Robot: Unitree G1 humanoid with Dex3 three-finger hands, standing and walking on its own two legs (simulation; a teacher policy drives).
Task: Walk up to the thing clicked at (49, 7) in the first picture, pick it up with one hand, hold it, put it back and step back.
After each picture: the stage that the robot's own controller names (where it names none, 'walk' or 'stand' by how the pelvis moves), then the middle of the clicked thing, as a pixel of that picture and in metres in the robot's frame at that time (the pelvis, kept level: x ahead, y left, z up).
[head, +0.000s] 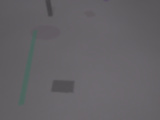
stand; (49, 7) +2.10 +0.48 -0.66
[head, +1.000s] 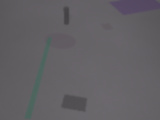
walk; (66, 15) +1.98 +0.21 -0.62
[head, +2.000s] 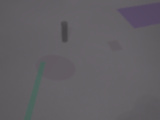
walk; (64, 32) +1.42 +0.18 -0.63
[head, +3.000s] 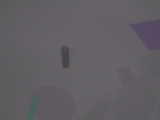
walk; (65, 57) +1.00 +0.17 -0.63
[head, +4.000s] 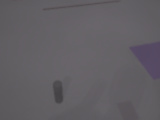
walk; (58, 92) +0.69 +0.19 -0.63
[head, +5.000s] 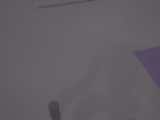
stand; (55, 112) +0.47 +0.19 -0.63
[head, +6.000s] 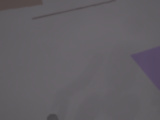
stand; out of the picture +0.42 +0.21 -0.64
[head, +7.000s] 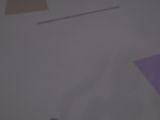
stand; out of the picture +0.42 +0.21 -0.66
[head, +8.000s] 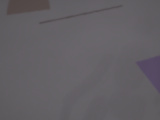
stand; out of the picture +0.40 +0.22 -0.66
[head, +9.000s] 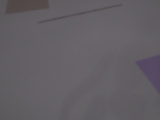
stand; out of the picture +0.39 +0.23 -0.66
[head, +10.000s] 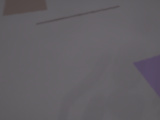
stand; out of the picture +0.38 +0.23 -0.66
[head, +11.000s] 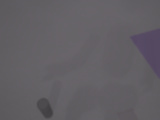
go down; (45, 109) +0.41 +0.23 -0.58
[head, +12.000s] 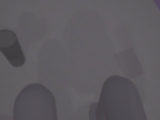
go down; (12, 51) +0.47 +0.25 -0.24
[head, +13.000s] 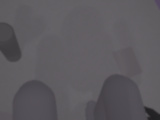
close in; (8, 46) +0.47 +0.25 -0.23
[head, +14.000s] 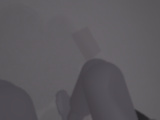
close in; out of the picture +0.46 +0.29 -0.16
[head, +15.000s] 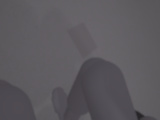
close; out of the picture +0.45 +0.30 -0.16
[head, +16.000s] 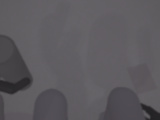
lift; (13, 69) +0.35 +0.23 -0.01
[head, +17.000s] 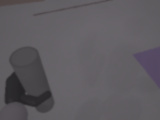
hold; (36, 84) +0.32 +0.16 +0.08
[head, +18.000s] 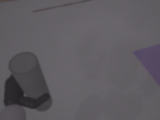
hold; (35, 86) +0.32 +0.17 +0.06
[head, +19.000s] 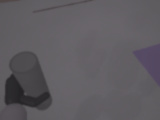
hold; (35, 85) +0.32 +0.17 +0.05
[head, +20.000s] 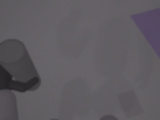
crouch; (23, 70) +0.38 +0.19 +0.00
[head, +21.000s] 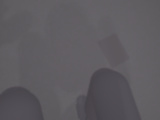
lower; out of the picture +0.49 +0.27 -0.07
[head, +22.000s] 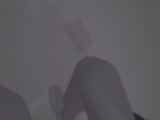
lower; out of the picture +0.46 +0.30 -0.17
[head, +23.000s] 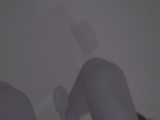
lower; out of the picture +0.45 +0.31 -0.17
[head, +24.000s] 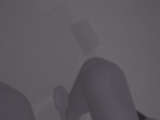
lower; out of the picture +0.45 +0.31 -0.16
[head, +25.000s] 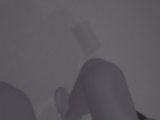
lower; out of the picture +0.45 +0.30 -0.16
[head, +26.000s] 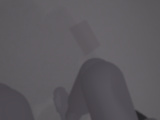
open; out of the picture +0.46 +0.30 -0.17
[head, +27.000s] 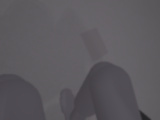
stand; out of the picture +0.44 +0.29 -0.18
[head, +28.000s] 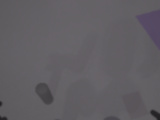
stand; (45, 94) +0.43 +0.22 -0.49
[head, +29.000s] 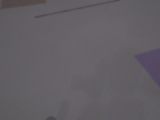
stand; out of the picture +0.40 +0.21 -0.60
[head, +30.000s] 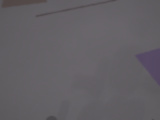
stand; out of the picture +0.40 +0.21 -0.60
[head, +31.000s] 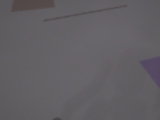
stand; out of the picture +0.41 +0.19 -0.64
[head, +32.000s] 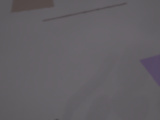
stand; out of the picture +0.39 +0.21 -0.66
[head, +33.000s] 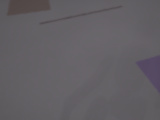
stand; out of the picture +0.39 +0.22 -0.66
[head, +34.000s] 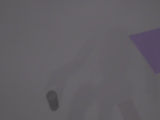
walk; (53, 101) +0.47 +0.17 -0.64
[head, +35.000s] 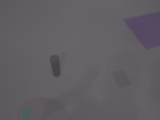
walk; (55, 66) +0.79 +0.22 -0.64
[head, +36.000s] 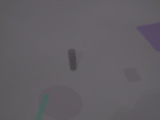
stand; (72, 60) +1.06 +0.18 -0.64
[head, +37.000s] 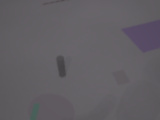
stand; (61, 67) +1.00 +0.21 -0.66
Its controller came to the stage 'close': yes
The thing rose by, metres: 0.69
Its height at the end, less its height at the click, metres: +0.00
